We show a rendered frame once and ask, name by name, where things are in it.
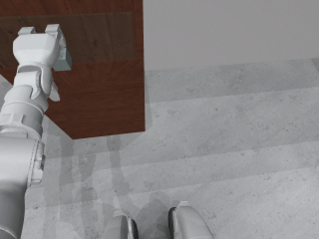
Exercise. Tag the drawer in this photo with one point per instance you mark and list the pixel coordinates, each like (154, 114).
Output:
(90, 37)

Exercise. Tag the left robot shin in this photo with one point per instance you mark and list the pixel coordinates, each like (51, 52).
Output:
(119, 213)

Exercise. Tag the left robot thigh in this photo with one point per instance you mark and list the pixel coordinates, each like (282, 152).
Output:
(119, 227)

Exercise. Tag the robot left hand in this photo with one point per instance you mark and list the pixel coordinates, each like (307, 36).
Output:
(43, 48)

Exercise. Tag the cabinet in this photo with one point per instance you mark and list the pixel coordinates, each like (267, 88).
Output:
(96, 98)

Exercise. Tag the robot left upper arm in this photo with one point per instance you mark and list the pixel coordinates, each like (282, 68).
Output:
(22, 163)

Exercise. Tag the robot left forearm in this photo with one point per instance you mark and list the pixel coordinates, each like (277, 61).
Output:
(25, 104)

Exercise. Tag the handle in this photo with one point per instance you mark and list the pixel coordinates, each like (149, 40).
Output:
(64, 61)

